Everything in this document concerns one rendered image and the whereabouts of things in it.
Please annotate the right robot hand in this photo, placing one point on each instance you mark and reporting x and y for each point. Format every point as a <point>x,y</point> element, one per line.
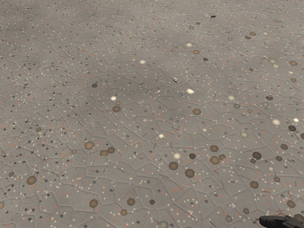
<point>280,222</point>

